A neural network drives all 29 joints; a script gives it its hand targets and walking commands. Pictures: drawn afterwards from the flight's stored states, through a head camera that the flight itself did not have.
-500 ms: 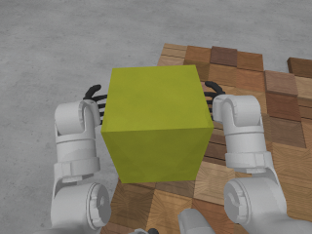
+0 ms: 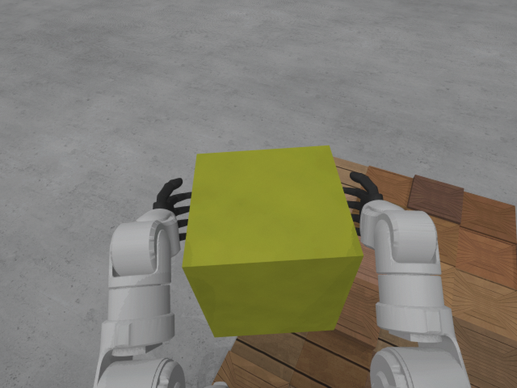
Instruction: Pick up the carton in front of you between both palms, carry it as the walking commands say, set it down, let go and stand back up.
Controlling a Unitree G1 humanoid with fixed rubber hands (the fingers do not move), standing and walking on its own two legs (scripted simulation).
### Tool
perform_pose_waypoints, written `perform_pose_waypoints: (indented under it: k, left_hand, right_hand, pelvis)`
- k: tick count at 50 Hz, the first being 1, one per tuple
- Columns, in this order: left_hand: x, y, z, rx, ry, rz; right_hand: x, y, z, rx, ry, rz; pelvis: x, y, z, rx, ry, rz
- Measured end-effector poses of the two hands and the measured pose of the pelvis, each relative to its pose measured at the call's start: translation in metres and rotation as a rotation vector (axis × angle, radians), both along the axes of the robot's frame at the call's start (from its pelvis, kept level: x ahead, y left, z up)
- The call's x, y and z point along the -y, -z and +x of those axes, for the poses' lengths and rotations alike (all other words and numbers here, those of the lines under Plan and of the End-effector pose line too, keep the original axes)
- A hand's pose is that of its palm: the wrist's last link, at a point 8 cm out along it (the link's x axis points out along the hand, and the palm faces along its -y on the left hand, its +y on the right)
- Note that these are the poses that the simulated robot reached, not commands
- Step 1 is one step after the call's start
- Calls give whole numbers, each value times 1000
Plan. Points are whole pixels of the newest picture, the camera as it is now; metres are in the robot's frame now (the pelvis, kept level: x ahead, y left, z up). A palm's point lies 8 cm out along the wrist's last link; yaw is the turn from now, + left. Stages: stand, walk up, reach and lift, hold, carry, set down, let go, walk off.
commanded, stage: carry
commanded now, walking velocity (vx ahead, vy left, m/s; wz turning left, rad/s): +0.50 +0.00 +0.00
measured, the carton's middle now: (268, 246) +0.35 +0.01 +0.02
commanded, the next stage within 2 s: none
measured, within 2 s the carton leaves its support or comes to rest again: neither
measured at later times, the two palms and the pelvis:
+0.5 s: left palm (206, 89) +0.61 +0.13 +0.15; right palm (367, 99) +0.59 -0.17 +0.15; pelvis +0.30 +0.00 +0.00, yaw -2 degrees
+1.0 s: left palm (231, 41) +0.96 +0.11 +0.09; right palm (342, 41) +0.94 -0.18 +0.10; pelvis +0.58 +0.00 -0.01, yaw -4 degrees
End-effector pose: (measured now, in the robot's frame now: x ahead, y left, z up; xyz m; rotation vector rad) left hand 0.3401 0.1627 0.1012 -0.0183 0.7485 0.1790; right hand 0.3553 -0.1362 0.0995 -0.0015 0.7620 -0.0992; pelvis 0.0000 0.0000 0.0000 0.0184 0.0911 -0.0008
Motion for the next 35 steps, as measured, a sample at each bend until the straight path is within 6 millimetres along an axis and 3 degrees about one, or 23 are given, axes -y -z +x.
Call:
perform_pose_waypoints:
  k: [5, 11, 16, 20, 24, 28, 31, 35]
  left_hand:
    - [-8, -5, 48, 18, -18, -23]
    - [-16, -1, 113, 74, 11, -55]
    - [-4, -11, 161, 76, 52, -73]
    - [12, -30, 204, 125, 77, -73]
    - [29, -49, 258, 185, 98, -34]
    - [49, -63, 324, 204, 114, 26]
    - [57, -65, 370, 161, 110, 74]
    - [53, -57, 418, 42, 84, 93]
  right_hand:
    - [-8, -2, 44, 17, 21, 16]
    - [-15, 0, 93, 73, 90, 27]
    - [-4, -10, 123, 78, 147, 20]
    - [11, -28, 161, 127, 177, 32]
    - [28, -43, 216, 186, 160, 27]
    - [49, -52, 287, 204, 108, 2]
    - [57, -53, 344, 162, 53, -24]
    - [53, -51, 408, 46, 9, -15]
  pelvis:
    - [-9, -5, 68, 1, -6, 9]
    - [-27, 4, 150, 14, 26, 26]
    - [-30, -9, 200, 5, 47, 1]
    - [-24, -14, 242, 7, 50, -1]
    - [-10, -8, 291, 23, 46, 16]
    - [9, 7, 344, 33, 32, 4]
    - [19, 14, 370, 25, 25, -10]
    - [24, 5, 402, 8, 31, 3]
